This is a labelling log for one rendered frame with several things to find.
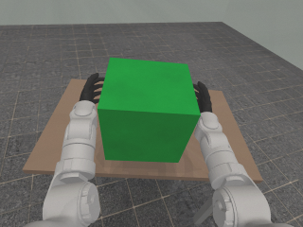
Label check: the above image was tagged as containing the left robot hand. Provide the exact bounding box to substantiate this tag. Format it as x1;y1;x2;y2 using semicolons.
79;73;105;104

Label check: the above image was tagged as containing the table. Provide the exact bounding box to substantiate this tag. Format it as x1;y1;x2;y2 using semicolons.
22;79;263;225

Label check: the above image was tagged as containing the robot right forearm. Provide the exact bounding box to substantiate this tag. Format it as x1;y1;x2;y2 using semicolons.
194;112;271;218

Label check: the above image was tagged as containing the robot left upper arm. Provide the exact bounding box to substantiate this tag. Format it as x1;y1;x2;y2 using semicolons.
23;181;100;227

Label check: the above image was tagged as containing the carton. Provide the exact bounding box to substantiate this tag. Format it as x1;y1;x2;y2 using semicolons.
98;57;201;163

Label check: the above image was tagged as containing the robot left forearm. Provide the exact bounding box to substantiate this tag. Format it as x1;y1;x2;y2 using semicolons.
43;100;98;220

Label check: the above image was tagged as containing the right robot hand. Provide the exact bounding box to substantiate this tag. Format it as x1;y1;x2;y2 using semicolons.
192;81;213;113

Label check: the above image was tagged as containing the robot right upper arm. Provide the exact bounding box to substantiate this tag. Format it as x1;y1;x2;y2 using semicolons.
212;185;294;227

